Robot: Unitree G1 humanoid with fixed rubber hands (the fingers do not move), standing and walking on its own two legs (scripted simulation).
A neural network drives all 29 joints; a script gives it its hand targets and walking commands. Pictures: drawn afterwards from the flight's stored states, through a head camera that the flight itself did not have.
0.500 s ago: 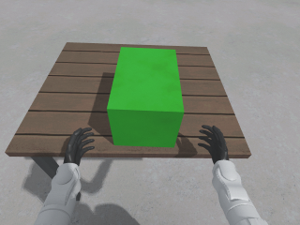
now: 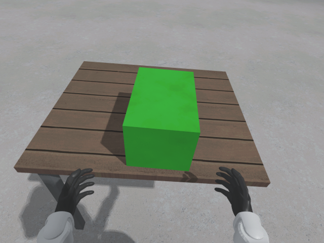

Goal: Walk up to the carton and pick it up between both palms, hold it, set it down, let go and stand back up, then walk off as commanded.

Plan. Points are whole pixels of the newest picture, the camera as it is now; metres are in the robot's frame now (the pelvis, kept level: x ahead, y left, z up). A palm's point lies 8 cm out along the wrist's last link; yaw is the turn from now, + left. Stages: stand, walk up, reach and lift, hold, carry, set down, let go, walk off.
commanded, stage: set down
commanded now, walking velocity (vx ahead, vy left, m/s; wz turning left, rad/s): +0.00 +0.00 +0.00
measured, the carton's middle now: (162, 115) +0.55 +0.02 +0.00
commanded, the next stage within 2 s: let go in 1.98 s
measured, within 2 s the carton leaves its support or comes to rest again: neither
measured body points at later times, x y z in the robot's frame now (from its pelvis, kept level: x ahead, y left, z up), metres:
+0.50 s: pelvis -0.01 +0.01 +0.00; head -0.03 +0.03 +0.45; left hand +0.19 +0.23 +0.00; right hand +0.18 -0.19 +0.01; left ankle +0.01 +0.14 -0.74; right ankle +0.01 -0.11 -0.74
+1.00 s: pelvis +0.01 +0.02 +0.00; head +0.02 +0.03 +0.45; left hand +0.19 +0.24 -0.05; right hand +0.18 -0.19 -0.04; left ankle +0.01 +0.14 -0.74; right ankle +0.01 -0.11 -0.74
